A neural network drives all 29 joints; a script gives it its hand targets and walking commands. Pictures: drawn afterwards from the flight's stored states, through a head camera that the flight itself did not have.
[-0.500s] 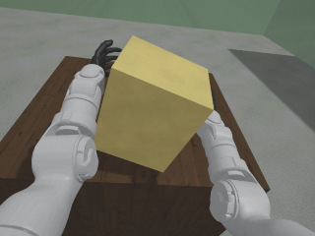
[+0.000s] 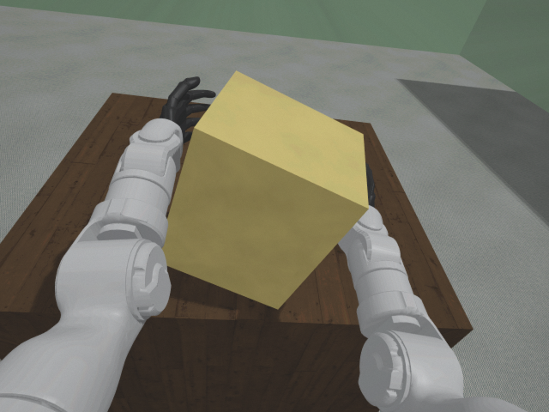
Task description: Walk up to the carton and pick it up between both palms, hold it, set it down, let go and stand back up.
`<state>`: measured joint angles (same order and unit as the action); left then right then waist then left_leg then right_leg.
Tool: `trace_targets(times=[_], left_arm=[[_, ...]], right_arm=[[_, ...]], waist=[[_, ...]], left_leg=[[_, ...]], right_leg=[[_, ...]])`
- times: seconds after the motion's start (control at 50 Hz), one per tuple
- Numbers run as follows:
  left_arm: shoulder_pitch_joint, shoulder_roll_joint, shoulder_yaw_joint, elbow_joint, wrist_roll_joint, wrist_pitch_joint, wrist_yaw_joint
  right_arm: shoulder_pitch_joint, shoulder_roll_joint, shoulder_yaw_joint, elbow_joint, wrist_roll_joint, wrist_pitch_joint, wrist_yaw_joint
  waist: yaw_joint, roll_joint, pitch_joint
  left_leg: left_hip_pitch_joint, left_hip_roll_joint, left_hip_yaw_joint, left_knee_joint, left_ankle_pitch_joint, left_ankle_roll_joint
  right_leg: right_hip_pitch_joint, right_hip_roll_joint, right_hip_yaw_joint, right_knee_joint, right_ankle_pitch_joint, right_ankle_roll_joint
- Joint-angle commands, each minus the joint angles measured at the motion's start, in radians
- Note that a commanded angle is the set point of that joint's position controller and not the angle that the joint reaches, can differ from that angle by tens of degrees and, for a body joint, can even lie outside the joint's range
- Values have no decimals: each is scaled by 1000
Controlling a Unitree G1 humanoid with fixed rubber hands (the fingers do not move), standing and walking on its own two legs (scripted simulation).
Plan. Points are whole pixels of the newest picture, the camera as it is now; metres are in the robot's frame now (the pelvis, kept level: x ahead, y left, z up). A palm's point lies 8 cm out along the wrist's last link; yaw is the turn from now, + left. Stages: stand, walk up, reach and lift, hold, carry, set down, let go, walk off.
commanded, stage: set down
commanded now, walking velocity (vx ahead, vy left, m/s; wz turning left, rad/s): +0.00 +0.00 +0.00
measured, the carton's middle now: (258, 198) +0.38 +0.01 +0.14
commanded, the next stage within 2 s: none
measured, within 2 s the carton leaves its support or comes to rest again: rests again in 1.60 s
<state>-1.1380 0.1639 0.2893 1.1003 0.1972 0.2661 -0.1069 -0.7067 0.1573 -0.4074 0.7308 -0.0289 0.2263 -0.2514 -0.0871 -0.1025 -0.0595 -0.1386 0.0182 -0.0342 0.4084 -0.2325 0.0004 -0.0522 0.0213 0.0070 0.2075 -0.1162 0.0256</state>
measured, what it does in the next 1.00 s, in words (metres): stands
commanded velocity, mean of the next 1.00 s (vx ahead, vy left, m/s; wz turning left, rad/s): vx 0.00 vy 0.00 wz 0.00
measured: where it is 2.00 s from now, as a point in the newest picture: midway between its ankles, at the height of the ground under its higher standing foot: outside the picture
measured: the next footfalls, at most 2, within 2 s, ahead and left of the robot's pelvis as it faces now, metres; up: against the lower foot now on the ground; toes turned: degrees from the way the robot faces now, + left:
none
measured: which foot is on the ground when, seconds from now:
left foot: down 0.00-1.00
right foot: down 0.00-1.00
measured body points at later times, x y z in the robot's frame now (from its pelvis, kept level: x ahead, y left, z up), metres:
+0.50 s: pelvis -0.01 +0.00 +0.00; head -0.03 +0.06 +0.45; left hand +0.45 +0.13 +0.20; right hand +0.37 -0.15 +0.13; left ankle -0.01 +0.11 -0.75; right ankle +0.00 -0.14 -0.75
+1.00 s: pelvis -0.01 +0.00 +0.00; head -0.02 +0.06 +0.45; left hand +0.46 +0.13 +0.20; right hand +0.37 -0.15 +0.13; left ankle -0.01 +0.11 -0.75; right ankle +0.00 -0.14 -0.75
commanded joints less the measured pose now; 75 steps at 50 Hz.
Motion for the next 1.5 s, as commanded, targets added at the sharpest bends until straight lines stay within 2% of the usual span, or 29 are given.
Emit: trace_targets(times=[0.0, 0.08, 0.18, 0.24, 0.26, 0.32, 0.34, 0.4, 0.44, 0.5, 0.52, 0.58, 0.6, 0.64, 0.72, 0.76, 0.94, 0.98, 1.0, 1.06, 1.08, 1.1, 1.16, 1.2, 1.28, 1.3, 1.36, 1.44, 1.48], left_arm=[[-403, -715, -228, -26, -61, -7, -173], [-403, -677, -174, -13, -39, -22, -184], [-420, -656, -158, 24, -21, -28, -186], [-414, -646, -130, 23, -4, -44, -183], [-426, -657, -157, 18, -25, -50, -184], [-439, -666, -169, -48, -10, -73, -173], [-380, -632, -131, 36, -6, -67, -180], [-368, -604, -75, 48, 30, -59, -186], [-338, -617, -86, 39, 39, -62, -187], [-342, -629, -84, -3, 48, -68, -184], [-332, -632, -90, -2, 44, -70, -185], [-283, -614, -53, -4, 84, -60, -193], [-274, -631, -62, -5, 77, -58, -195], [-268, -634, -61, -29, 81, -53, -197], [-263, -662, -107, -69, 61, -63, -189], [-238, -629, -51, -27, 100, -52, -198], [-214, -596, -9, -15, 133, -47, -210], [-227, -591, -5, -31, 135, -51, -213], [-235, -569, 11, -26, 146, -54, -215], [-238, -528, 13, -38, 155, -55, -201], [-258, -543, 25, -48, 163, -63, -204], [-245, -563, 17, -37, 164, -67, -208], [-221, -521, 48, -22, 180, -68, -203], [-222, -534, 44, -42, 190, -66, -208], [-197, -446, 17, -46, 173, -75, -179], [-194, -380, 38, -36, 178, -76, -162], [-201, -295, -9, -70, 142, -92, -113], [-216, -62, -79, -100, 24, -107, -19], [-255, 38, -154, -114, -100, -110, 26]], right_arm=[[-1078, 420, 305, -345, -84, -162, 94], [-1063, 440, 295, -338, -100, -158, 101], [-1045, 415, 222, -282, -150, -160, 114], [-1060, 431, 219, -316, -169, -168, 125], [-1047, 436, 212, -302, -178, -168, 127], [-1027, 452, 226, -324, -188, -185, 136], [-1032, 437, 217, -312, -201, -183, 136], [-986, 426, 195, -266, -210, -167, 141], [-956, 434, 197, -286, -217, -179, 137], [-929, 439, 220, -294, -202, -184, 145], [-927, 435, 199, -265, -213, -186, 148], [-869, 434, 222, -247, -212, -182, 144], [-866, 429, 216, -250, -216, -192, 143], [-850, 427, 242, -277, -207, -197, 144], [-823, 422, 233, -279, -206, -220, 145], [-817, 399, 193, -252, -231, -216, 146], [-753, 392, 172, -232, -265, -231, 149], [-724, 381, 146, -209, -270, -232, 154], [-721, 391, 129, -200, -287, -236, 158], [-688, 332, 97, -167, -287, -249, 157], [-675, 369, 93, -171, -315, -248, 157], [-670, 390, 74, -153, -326, -251, 156], [-660, 341, 76, -174, -324, -262, 159], [-629, 364, 60, -143, -339, -253, 159], [-595, 241, 25, -128, -327, -272, 144], [-598, 189, 20, -125, -325, -280, 132], [-536, 92, 17, -69, -291, -283, 99], [-490, -157, 27, -4, -202, -304, 28], [-534, -237, 50, 5, -123, -303, -5]], waist=[[-134, 219, -406], [-108, 179, -395], [-118, 191, -302], [-84, 191, -353], [-103, 195, -355], [-94, 214, -427], [-74, 176, -356], [-66, 175, -278], [-85, 169, -307], [-70, 208, -340], [-93, 222, -326], [-68, 216, -297], [-86, 212, -308], [-66, 204, -314], [-88, 234, -362], [-83, 214, -262], [-70, 179, -244], [-92, 212, -209], [-76, 199, -194], [-93, 235, -221], [-79, 203, -215], [-107, 208, -170], [-79, 211, -157], [-87, 207, -142], [-113, 237, -151], [-87, 222, -152], [-104, 255, -137], [-131, 271, -179], [-144, 251, -229]], left_leg=[[147, -53, 65, -28, 398, -86], [70, -67, 82, -71, 278, -58], [56, -60, 92, -116, 143, -55], [17, -62, 104, -126, 114, -49], [20, -58, 97, -135, 103, -47], [43, -62, 109, -117, 163, -58], [9, -60, 116, -126, 120, -45], [-6, -63, 118, -157, 64, -37], [9, -58, 120, -139, 119, -44], [52, -56, 115, -124, 190, -52], [62, -54, 103, -115, 213, -66], [42, -62, 112, -100, 255, -58], [81, -54, 103, -93, 280, -68], [89, -56, 110, -93, 288, -65], [172, -43, 103, -64, 400, -89], [135, -49, 105, -81, 321, -80], [109, -49, 112, -105, 270, -66], [133, -47, 117, -113, 250, -71], [122, -50, 124, -119, 233, -67], [163, -44, 118, -104, 290, -83], [156, -44, 126, -111, 283, -77], [150, -45, 118, -117, 247, -76], [150, -41, 126, -110, 294, -77], [150, -44, 126, -127, 244, -68], [177, -35, 120, -115, 301, -85], [161, -34, 124, -119, 287, -85], [151, -27, 121, -106, 287, -93], [144, -14, 118, -69, 321, -109], [88, -23, 121, -54, 274, -106]], right_leg=[[132, -10, -53, 67, 411, 23], [186, -24, -40, 80, 429, 43], [135, -18, -66, 55, 239, 28], [174, -21, -54, 60, 237, 30], [154, -17, -61, 59, 227, 28], [174, -17, -61, 74, 278, 28], [174, -20, -51, 70, 265, 32], [179, -20, -55, 60, 195, 34], [194, -19, -59, 77, 274, 36], [197, -16, -55, 79, 298, 35], [177, -14, -66, 78, 304, 34], [212, -20, -58, 90, 388, 46], [191, -14, -66, 87, 371, 46], [198, -11, -67, 85, 356, 44], [139, 2, -90, 74, 351, 39], [134, -4, -87, 59, 276, 34], [173, -9, -94, 59, 294, 41], [157, -10, -98, 48, 241, 40], [160, -11, -101, 41, 234, 44], [127, -2, -114, 41, 219, 32], [143, -7, -115, 41, 212, 35], [115, -11, -122, 33, 199, 42], [127, -3, -117, 34, 203, 34], [120, -9, -121, 23, 178, 40], [83, -1, -132, 26, 155, 33], [96, 1, -129, 28, 134, 33], [55, 2, -131, 32, 123, 31], [17, 19, -131, 44, 151, 18], [-3, 29, -126, 65, 194, 19]])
